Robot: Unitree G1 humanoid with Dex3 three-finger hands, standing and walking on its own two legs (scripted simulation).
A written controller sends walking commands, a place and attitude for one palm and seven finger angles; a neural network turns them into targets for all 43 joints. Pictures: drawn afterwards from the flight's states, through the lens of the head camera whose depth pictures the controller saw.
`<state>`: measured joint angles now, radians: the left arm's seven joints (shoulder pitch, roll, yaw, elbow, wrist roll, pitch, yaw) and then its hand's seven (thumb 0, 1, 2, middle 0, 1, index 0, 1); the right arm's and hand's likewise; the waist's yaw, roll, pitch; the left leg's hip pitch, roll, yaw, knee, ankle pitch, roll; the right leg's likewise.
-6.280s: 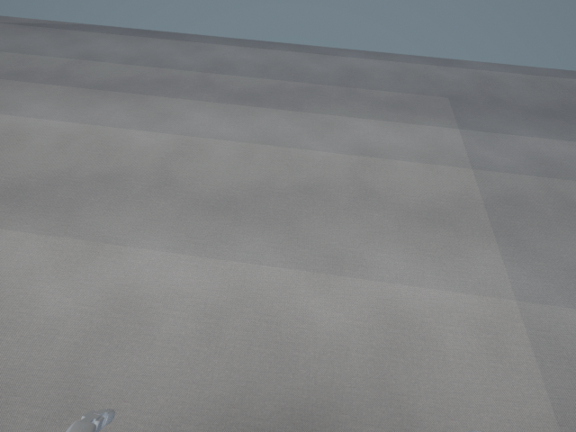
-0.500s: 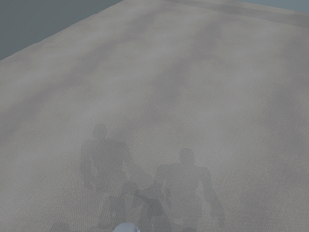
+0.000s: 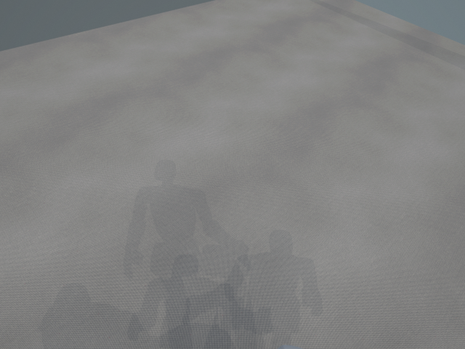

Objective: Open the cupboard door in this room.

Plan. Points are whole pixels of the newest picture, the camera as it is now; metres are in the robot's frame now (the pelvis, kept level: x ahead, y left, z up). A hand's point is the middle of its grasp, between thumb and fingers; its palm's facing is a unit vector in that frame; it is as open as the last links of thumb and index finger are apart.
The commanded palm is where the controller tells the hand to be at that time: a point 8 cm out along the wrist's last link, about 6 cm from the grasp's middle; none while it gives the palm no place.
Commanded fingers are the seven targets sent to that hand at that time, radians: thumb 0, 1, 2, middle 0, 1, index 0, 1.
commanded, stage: turn or walk to find it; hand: left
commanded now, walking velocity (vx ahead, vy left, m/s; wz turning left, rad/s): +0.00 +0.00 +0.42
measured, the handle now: out of the picture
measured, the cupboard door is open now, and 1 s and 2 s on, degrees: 0 0 0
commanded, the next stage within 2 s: none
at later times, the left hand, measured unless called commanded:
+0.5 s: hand out of the picture +0.02 +0.13 -0.14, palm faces +0.22 -0.94 -0.27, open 7.4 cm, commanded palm none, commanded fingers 0.00 0.90 0.90 -0.20 -0.30 -0.20 -0.30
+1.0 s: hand out of the picture -0.13 +0.19 -0.18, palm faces +0.47 -0.85 -0.23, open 7.4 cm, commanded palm none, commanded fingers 0.00 0.90 0.90 -0.20 -0.30 -0.20 -0.30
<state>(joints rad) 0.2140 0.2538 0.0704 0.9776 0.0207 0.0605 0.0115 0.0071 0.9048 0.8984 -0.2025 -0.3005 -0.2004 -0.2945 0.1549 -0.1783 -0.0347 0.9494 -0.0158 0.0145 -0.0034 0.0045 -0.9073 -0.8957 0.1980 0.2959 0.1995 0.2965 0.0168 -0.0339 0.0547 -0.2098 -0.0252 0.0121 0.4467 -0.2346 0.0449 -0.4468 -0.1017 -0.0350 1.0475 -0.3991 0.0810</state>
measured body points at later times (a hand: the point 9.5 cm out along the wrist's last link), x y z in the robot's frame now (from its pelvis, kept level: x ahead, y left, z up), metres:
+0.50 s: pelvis -0.03 -0.07 +0.00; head +0.00 -0.10 +0.45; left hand +0.00 +0.18 -0.12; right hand +0.03 -0.32 -0.17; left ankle -0.10 +0.09 -0.64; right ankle +0.00 -0.14 -0.74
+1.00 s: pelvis -0.07 -0.02 +0.00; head -0.07 +0.01 +0.45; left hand -0.15 +0.24 -0.16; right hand +0.12 -0.20 -0.13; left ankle -0.11 +0.06 -0.74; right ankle -0.02 -0.16 -0.66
